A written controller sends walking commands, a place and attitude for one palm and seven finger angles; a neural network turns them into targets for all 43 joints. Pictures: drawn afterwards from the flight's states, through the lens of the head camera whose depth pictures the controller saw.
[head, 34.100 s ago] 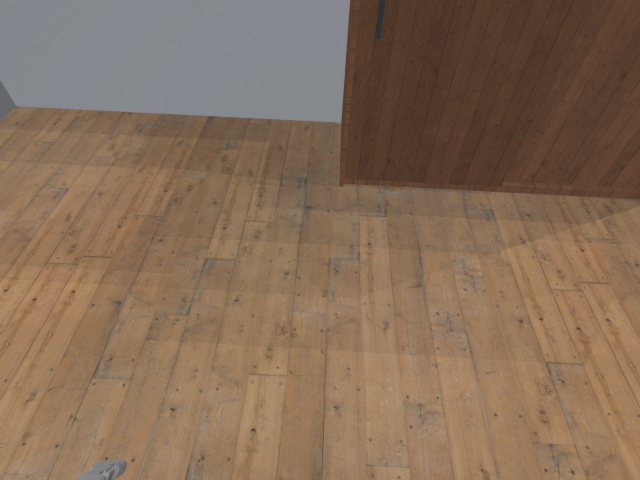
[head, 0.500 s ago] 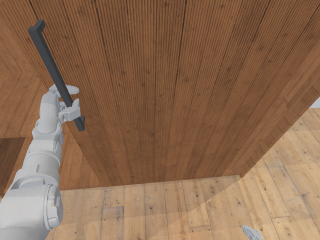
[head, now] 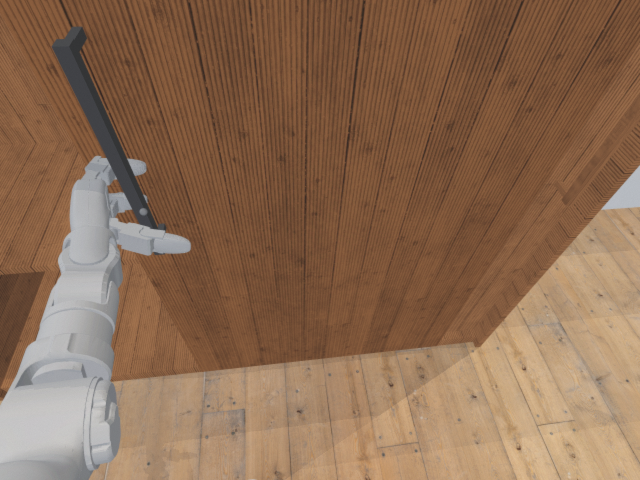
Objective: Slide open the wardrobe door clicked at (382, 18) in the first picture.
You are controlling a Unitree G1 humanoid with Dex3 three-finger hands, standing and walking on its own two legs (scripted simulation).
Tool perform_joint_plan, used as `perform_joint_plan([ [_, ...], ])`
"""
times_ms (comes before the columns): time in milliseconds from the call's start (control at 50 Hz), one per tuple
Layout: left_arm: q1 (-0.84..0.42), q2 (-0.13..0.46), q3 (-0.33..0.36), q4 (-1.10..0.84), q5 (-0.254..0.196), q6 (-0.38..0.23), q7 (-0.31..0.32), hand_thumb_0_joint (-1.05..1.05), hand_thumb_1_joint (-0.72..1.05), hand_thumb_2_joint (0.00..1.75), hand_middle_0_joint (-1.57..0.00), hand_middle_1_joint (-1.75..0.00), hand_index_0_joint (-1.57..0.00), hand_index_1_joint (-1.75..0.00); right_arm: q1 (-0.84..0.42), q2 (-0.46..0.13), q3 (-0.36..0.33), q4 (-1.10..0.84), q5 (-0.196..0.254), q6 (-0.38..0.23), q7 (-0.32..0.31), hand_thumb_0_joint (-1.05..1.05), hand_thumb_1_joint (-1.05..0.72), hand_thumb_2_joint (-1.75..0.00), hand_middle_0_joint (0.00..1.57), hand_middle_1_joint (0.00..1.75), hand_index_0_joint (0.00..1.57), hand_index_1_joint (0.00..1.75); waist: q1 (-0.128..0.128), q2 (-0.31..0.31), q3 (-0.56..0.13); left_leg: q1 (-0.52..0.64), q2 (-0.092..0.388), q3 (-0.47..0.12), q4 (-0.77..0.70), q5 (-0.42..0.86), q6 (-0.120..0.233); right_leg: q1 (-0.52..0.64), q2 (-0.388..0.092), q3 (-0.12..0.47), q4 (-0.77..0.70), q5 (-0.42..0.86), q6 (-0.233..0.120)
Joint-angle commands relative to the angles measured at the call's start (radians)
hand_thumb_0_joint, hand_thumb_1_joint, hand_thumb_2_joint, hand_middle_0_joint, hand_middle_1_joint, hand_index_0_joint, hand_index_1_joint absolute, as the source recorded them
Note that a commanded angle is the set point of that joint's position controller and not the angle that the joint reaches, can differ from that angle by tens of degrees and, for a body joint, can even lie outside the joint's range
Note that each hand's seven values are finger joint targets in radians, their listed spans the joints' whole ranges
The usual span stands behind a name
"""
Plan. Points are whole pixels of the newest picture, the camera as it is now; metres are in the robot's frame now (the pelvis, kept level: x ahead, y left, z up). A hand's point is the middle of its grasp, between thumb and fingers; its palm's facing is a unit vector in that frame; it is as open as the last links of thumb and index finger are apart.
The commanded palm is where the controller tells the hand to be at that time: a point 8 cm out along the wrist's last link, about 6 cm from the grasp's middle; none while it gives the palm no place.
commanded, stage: slip the hand off the handle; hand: left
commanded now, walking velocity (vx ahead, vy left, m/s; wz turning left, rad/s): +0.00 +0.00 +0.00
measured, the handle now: (126, 164) +0.49 +0.26 +0.12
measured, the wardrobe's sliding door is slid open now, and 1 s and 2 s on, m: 0.57 0.57 0.57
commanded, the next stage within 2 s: draw the hand back to the body in 1.38 s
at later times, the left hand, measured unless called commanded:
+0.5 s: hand (84, 224) +0.41 +0.31 +0.09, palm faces +0.33 -0.92 -0.23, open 14.7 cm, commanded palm +0.38 +0.34 +0.10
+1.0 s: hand (66, 253) +0.37 +0.32 +0.08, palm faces +0.31 -0.93 -0.22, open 14.7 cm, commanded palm +0.32 +0.35 +0.10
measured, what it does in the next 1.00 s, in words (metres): stands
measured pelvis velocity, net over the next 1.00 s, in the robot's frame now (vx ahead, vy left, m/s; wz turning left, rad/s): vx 0.01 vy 0.02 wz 0.01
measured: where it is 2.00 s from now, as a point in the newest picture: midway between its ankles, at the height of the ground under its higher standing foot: outside the picture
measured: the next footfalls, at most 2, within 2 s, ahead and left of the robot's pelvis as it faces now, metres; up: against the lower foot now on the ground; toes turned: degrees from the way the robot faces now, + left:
none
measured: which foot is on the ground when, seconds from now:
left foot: down 0.00-1.00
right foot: down 0.00-1.00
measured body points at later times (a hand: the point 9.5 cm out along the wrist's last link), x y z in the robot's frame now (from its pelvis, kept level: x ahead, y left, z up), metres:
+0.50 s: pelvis +0.01 +0.00 +0.00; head +0.04 +0.02 +0.45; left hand +0.39 +0.36 +0.10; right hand +0.10 -0.27 -0.10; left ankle +0.07 +0.10 -0.72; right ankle -0.02 -0.10 -0.72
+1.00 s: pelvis +0.01 +0.02 +0.00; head +0.04 +0.03 +0.45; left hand +0.35 +0.37 +0.09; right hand +0.11 -0.24 -0.10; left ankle +0.07 +0.10 -0.72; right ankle -0.02 -0.10 -0.72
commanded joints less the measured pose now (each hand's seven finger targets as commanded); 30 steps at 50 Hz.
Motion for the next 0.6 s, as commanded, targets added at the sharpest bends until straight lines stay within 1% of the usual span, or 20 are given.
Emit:
perform_joint_plan([
  [0, -0.407, 0.206, 0.016, -0.258, -0.005, -0.052, 0.012, 0.00, -0.55, 0.20, -0.25, -1.15, -0.25, -1.15, -0.014, -0.168, -0.062, -0.121, 0.005, -0.046, -0.012, 0.00, -0.90, -0.90, 0.20, 0.30, 0.20, 0.30, 0.018, 0.067, -0.312, 0.375, -0.017, -0.097, -0.052, 0.107, 0.023, -0.092, 0.013, 0.036, -0.108, 0.174, 0.005],
  [60, -0.393, 0.216, 0.036, -0.265, -0.012, -0.051, 0.018, 0.00, -0.55, 0.20, -0.25, -1.15, -0.25, -1.15, -0.014, -0.168, -0.062, -0.117, 0.002, -0.047, -0.012, 0.00, -0.90, -0.90, 0.20, 0.30, 0.20, 0.30, 0.015, 0.023, -0.310, 0.367, -0.018, -0.095, -0.050, 0.101, 0.026, -0.087, 0.014, 0.036, -0.110, 0.172, 0.009],
  [80, -0.365, 0.279, 0.090, -0.234, -0.008, -0.053, 0.019, 0.00, -0.55, 0.20, -0.25, -1.15, -0.25, -1.15, -0.009, -0.174, -0.060, -0.111, 0.000, -0.045, -0.017, 0.00, -0.90, -0.90, 0.20, 0.30, 0.20, 0.30, 0.024, 0.009, -0.283, 0.334, -0.020, -0.090, -0.043, 0.109, 0.029, -0.069, 0.012, 0.043, -0.110, 0.189, 0.008],
  [100, -0.347, 0.278, 0.084, -0.233, -0.007, -0.051, 0.013, 0.00, -0.55, 0.20, -0.25, -1.15, -0.25, -1.15, -0.010, -0.171, -0.054, -0.118, 0.001, -0.040, -0.016, 0.00, -0.90, -0.90, 0.20, 0.30, 0.20, 0.30, 0.030, 0.019, -0.285, 0.319, -0.025, -0.084, -0.046, 0.103, 0.028, -0.060, 0.008, 0.046, -0.108, 0.194, 0.009],
  [120, -0.340, 0.292, 0.094, -0.220, -0.003, -0.049, 0.007, 0.00, -0.55, 0.20, -0.25, -1.15, -0.25, -1.15, -0.013, -0.170, -0.052, -0.121, 0.002, -0.037, -0.017, 0.00, -0.90, -0.90, 0.20, 0.30, 0.20, 0.30, 0.029, -0.001, -0.275, 0.307, -0.025, -0.081, -0.047, 0.094, 0.029, -0.063, 0.007, 0.045, -0.106, 0.189, 0.011],
  [140, -0.361, 0.305, 0.094, -0.237, -0.001, -0.052, 0.001, 0.00, -0.55, 0.20, -0.25, -1.15, -0.25, -1.15, -0.019, -0.169, -0.050, -0.126, 0.002, -0.035, -0.019, 0.00, -0.90, -0.90, 0.20, 0.30, 0.20, 0.30, 0.028, 0.018, -0.278, 0.304, -0.027, -0.077, -0.045, 0.088, 0.030, -0.061, 0.006, 0.049, -0.106, 0.187, 0.012],
  [180, -0.378, 0.372, 0.139, -0.247, 0.003, -0.060, -0.012, 0.00, -0.55, 0.20, -0.25, -1.15, -0.25, -1.15, -0.014, -0.174, -0.048, -0.132, 0.002, -0.031, -0.027, 0.00, -0.90, -0.90, 0.20, 0.30, 0.20, 0.30, 0.032, 0.027, -0.291, 0.299, -0.028, -0.079, -0.038, 0.090, 0.033, -0.044, 0.005, 0.054, -0.103, 0.191, 0.010],
  [200, -0.395, 0.364, 0.122, -0.242, 0.001, -0.063, -0.024, 0.00, -0.55, 0.20, -0.25, -1.15, -0.25, -1.15, -0.019, -0.169, -0.046, -0.131, 0.005, -0.029, -0.030, 0.00, -0.90, -0.90, 0.20, 0.30, 0.20, 0.30, 0.020, 0.043, -0.288, 0.298, -0.030, -0.074, -0.036, 0.087, 0.032, -0.052, 0.005, 0.061, -0.106, 0.194, 0.014],
  [220, -0.397, 0.370, 0.126, -0.245, -0.001, -0.070, -0.035, 0.00, -0.55, 0.20, -0.25, -1.15, -0.25, -1.15, -0.013, -0.169, -0.047, -0.130, 0.005, -0.029, -0.031, 0.00, -0.90, -0.90, 0.20, 0.30, 0.20, 0.30, 0.021, 0.047, -0.297, 0.305, -0.028, -0.075, -0.032, 0.096, 0.031, -0.053, 0.006, 0.058, -0.102, 0.201, 0.013],
  [280, -0.383, 0.323, 0.089, -0.271, -0.017, -0.089, -0.073, 0.00, -0.55, 0.20, -0.25, -1.15, -0.25, -1.15, -0.006, -0.170, -0.051, -0.136, 0.009, -0.033, -0.030, 0.00, -0.90, -0.90, 0.20, 0.30, 0.20, 0.30, 0.015, 0.088, -0.323, 0.360, -0.027, -0.087, -0.016, 0.148, 0.031, -0.071, 0.012, 0.049, -0.092, 0.234, 0.005],
  [300, -0.376, 0.332, 0.092, -0.254, -0.023, -0.085, -0.085, 0.00, -0.55, 0.20, -0.25, -1.15, -0.25, -1.15, -0.001, -0.174, -0.054, -0.127, 0.011, -0.032, -0.030, 0.00, -0.90, -0.90, 0.20, 0.30, 0.20, 0.30, 0.012, 0.094, -0.331, 0.369, -0.025, -0.089, -0.013, 0.150, 0.028, -0.081, 0.012, 0.050, -0.094, 0.235, 0.008],
  [360, -0.362, 0.338, 0.088, -0.183, -0.042, -0.066, -0.122, 0.00, -0.55, 0.20, -0.25, -1.15, -0.25, -1.15, 0.004, -0.181, -0.051, -0.125, 0.017, -0.029, -0.034, 0.00, -0.90, -0.90, 0.20, 0.30, 0.20, 0.30, 0.007, 0.054, -0.272, 0.322, -0.028, -0.094, -0.019, 0.106, 0.029, -0.100, 0.010, 0.047, -0.104, 0.204, 0.010],
  [380, -0.370, 0.364, 0.102, -0.201, -0.044, -0.072, -0.130, 0.00, -0.55, 0.20, -0.25, -1.15, -0.25, -1.15, 0.005, -0.186, -0.051, -0.127, 0.017, -0.029, -0.037, 0.00, -0.90, -0.90, 0.20, 0.30, 0.20, 0.30, 0.008, 0.053, -0.279, 0.320, -0.030, -0.092, -0.012, 0.119, 0.034, -0.084, 0.010, 0.050, -0.103, 0.220, 0.008],
  [400, -0.385, 0.358, 0.087, -0.207, -0.041, -0.071, -0.139, 0.00, -0.55, 0.20, -0.25, -1.15, -0.25, -1.15, 0.006, -0.184, -0.052, -0.126, 0.019, -0.027, -0.036, 0.00, -0.90, -0.90, 0.20, 0.30, 0.20, 0.30, 0.008, 0.091, -0.295, 0.334, -0.031, -0.092, -0.012, 0.122, 0.031, -0.094, 0.008, 0.051, -0.102, 0.220, 0.008],
  [420, -0.381, 0.368, 0.095, -0.199, -0.040, -0.072, -0.146, 0.00, -0.55, 0.20, -0.25, -1.15, -0.25, -1.15, 0.012, -0.186, -0.054, -0.124, 0.019, -0.025, -0.037, 0.00, -0.90, -0.90, 0.20, 0.30, 0.20, 0.30, 0.004, 0.077, -0.296, 0.345, -0.028, -0.099, -0.010, 0.130, 0.031, -0.105, 0.010, 0.047, -0.101, 0.219, 0.007],
  [460, -0.388, 0.382, 0.104, -0.219, -0.043, -0.086, -0.157, 0.00, -0.55, 0.20, -0.25, -1.15, -0.25, -1.15, 0.013, -0.188, -0.056, -0.123, 0.019, -0.022, -0.038, 0.00, -0.90, -0.90, 0.20, 0.30, 0.20, 0.30, 0.006, 0.106, -0.311, 0.367, -0.026, -0.106, -0.006, 0.145, 0.027, -0.118, 0.012, 0.045, -0.096, 0.215, 0.004],
  [480, -0.393, 0.383, 0.104, -0.229, -0.049, -0.095, -0.160, 0.00, -0.55, 0.20, -0.25, -1.15, -0.25, -1.15, 0.016, -0.189, -0.054, -0.128, 0.017, -0.023, -0.038, 0.00, -0.90, -0.90, 0.20, 0.30, 0.20, 0.30, -0.001, 0.093, -0.303, 0.360, -0.028, -0.112, -0.002, 0.147, 0.033, -0.119, 0.015, 0.043, -0.095, 0.214, 0.004],
  [500, -0.391, 0.403, 0.119, -0.230, -0.049, -0.102, -0.162, 0.00, -0.55, 0.20, -0.25, -1.15, -0.25, -1.15, 0.018, -0.192, -0.056, -0.120, 0.015, -0.022, -0.037, 0.00, -0.90, -0.90, 0.20, 0.30, 0.20, 0.30, 0.008, 0.105, -0.327, 0.372, -0.025, -0.115, -0.001, 0.155, 0.028, -0.117, 0.015, 0.043, -0.090, 0.218, 0.003],
  [540, -0.376, 0.379, 0.102, -0.215, -0.052, -0.105, -0.171, 0.00, -0.55, 0.20, -0.25, -1.15, -0.25, -1.15, 0.016, -0.191, -0.056, -0.123, 0.017, -0.020, -0.036, 0.00, -0.90, -0.90, 0.20, 0.30, 0.20, 0.30, 0.003, 0.102, -0.311, 0.375, -0.023, -0.122, -0.004, 0.148, 0.026, -0.137, 0.017, 0.036, -0.088, 0.200, 0.003],
  [580, -0.362, 0.437, 0.146, -0.204, -0.053, -0.107, -0.175, 0.00, -0.55, 0.20, -0.25, -1.15, -0.25, -1.15, 0.020, -0.198, -0.054, -0.131, 0.016, -0.018, -0.040, 0.00, -0.90, -0.90, 0.20, 0.30, 0.20, 0.30, 0.011, 0.098, -0.313, 0.351, -0.026, -0.119, 0.002, 0.140, 0.032, -0.125, 0.017, 0.038, -0.087, 0.196, 0.002],
])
